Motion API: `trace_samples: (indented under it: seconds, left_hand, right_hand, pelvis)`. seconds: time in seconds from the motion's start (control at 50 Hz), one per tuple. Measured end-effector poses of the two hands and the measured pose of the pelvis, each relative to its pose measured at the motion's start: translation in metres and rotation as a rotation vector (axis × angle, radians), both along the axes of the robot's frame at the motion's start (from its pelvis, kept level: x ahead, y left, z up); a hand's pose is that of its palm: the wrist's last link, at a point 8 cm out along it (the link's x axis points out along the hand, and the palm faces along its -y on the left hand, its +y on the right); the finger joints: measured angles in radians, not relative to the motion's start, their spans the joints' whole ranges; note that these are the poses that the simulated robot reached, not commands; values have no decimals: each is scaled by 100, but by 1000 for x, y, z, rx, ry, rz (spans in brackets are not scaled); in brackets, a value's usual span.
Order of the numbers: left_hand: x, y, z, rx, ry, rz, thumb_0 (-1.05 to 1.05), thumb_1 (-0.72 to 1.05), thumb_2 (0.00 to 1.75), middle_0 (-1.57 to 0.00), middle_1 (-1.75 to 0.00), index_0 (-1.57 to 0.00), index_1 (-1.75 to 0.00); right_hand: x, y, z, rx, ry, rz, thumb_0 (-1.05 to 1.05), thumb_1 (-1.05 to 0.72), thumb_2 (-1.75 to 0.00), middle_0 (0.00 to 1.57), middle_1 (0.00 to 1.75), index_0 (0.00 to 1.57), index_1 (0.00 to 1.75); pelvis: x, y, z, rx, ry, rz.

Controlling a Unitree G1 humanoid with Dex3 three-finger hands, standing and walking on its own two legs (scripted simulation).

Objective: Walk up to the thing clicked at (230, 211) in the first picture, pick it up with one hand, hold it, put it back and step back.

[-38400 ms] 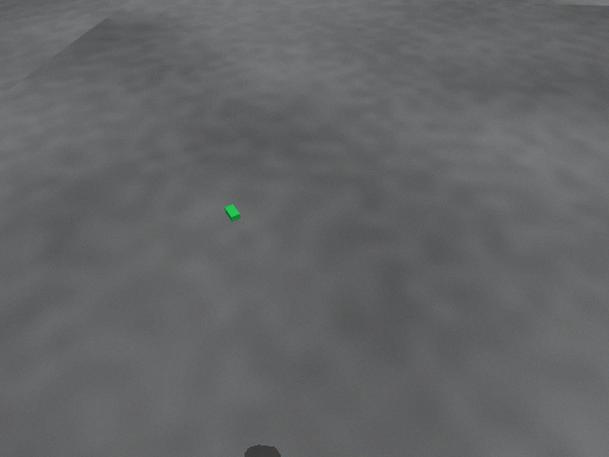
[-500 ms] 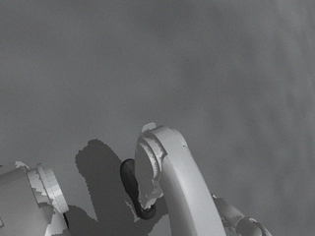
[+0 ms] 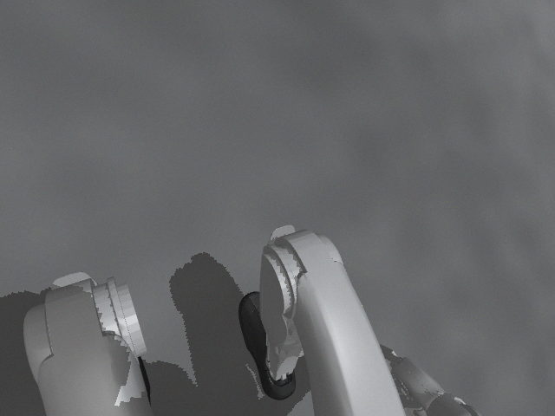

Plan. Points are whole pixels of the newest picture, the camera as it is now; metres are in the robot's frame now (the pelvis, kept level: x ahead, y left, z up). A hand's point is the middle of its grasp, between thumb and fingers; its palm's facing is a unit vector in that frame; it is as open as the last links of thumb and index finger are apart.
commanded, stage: settle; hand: left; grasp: from above
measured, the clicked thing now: out of the picture +0.45 +0.40 -0.23
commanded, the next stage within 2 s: lift in 0.42 s
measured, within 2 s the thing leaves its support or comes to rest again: neither
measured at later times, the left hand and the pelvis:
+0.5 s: hand out of the picture +0.43 +0.39 -0.13, palm faces -0.43 -0.09 -0.90, open 7.1 cm; pelvis -0.01 +0.00 +0.02, yaw +3 degrees
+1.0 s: hand out of the picture +0.38 +0.39 -0.04, palm faces -0.45 -0.13 -0.88, open 7.1 cm; pelvis -0.01 +0.00 +0.07, yaw +7 degrees
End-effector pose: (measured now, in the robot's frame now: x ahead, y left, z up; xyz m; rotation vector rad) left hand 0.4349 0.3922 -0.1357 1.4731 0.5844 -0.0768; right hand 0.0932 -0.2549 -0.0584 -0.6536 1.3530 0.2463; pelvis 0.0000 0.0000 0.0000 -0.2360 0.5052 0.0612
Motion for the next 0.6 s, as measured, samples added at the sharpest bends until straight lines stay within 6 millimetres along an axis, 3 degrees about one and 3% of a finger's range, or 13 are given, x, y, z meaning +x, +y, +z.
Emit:
trace_samples:
  seconds: [0.2, 0.6]
  left_hand:
    - [-5, -1, 34, 2, 42, -9, 1, 47, 0, -99, -7, -103, -4]
    - [-2, -3, 75, 10, 32, -53, 1, 47, 0, -100, -3, -103, 0]
  right_hand:
    - [10, -2, -6, 28, -35, -57, 0, -90, -90, 20, 30, 20, 30]
    - [-9, -13, -1, -37, 5, -171, 0, -91, -90, 20, 30, 20, 30]
  pelvis:
    - [-3, -2, 8, 21, 22, 19]
    - [-7, -4, 21, 41, 56, 40]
